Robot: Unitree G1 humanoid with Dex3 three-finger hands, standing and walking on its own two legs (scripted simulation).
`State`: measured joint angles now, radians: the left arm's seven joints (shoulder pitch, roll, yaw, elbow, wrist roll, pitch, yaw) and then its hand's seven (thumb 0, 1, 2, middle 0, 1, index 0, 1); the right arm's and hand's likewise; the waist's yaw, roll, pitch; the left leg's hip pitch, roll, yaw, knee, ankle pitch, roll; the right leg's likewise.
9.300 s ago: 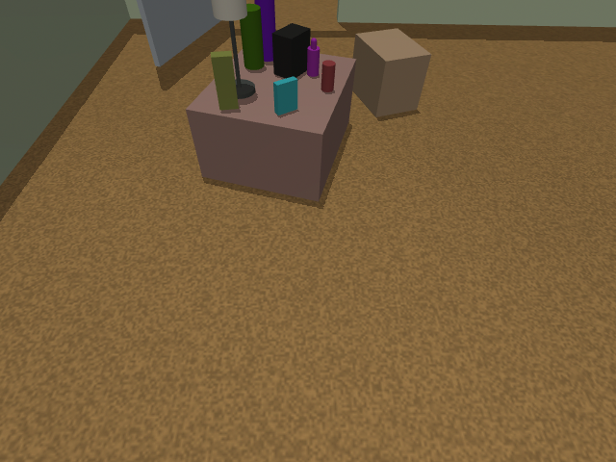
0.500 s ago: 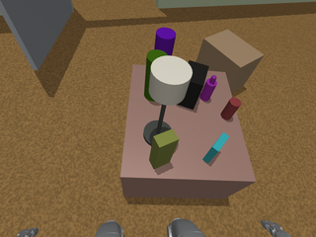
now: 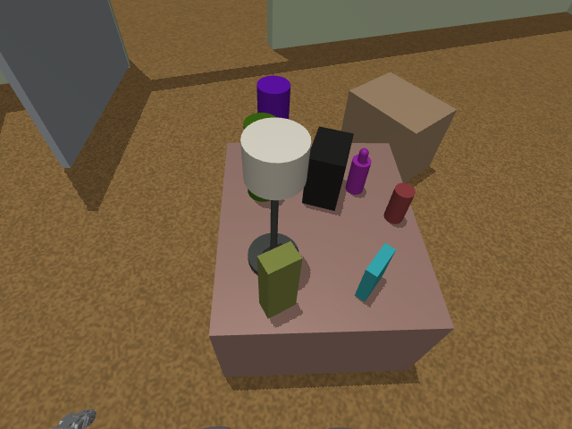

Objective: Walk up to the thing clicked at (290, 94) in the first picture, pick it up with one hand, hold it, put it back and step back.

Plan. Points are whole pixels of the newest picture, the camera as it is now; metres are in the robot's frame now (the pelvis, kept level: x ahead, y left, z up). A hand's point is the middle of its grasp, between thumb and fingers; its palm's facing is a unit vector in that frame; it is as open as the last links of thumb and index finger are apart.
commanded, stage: walk up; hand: right
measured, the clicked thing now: (374, 273) +0.51 -0.23 -0.30
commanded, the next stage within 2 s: stand in 1.40 s
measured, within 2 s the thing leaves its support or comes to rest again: neither
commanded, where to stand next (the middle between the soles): +0.07 +0.00 m, yaw +3 degrees
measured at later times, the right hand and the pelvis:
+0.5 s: hand out of the picture +0.09 -0.26 -0.13, palm faces -0.08 +0.94 -0.34, open 7.4 cm; pelvis +0.00 -0.01 +0.03, yaw +2 degrees
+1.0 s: hand out of the picture +0.12 -0.24 -0.12, palm faces -0.07 +0.94 -0.35, open 7.4 cm; pelvis +0.02 +0.01 +0.03, yaw +3 degrees
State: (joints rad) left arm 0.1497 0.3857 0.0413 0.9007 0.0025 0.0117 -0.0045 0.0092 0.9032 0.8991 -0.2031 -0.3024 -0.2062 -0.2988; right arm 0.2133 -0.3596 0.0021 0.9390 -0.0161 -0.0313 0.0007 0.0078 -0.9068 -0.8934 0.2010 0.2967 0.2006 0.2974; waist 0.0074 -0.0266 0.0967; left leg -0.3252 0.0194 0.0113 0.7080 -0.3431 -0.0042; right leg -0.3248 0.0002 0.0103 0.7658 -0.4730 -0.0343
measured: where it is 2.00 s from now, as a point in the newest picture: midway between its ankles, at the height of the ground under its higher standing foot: outside the picture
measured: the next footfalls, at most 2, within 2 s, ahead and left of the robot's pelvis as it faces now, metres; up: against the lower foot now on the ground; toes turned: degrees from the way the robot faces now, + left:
none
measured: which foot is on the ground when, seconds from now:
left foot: down 0.00-1.00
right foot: down 0.00-1.00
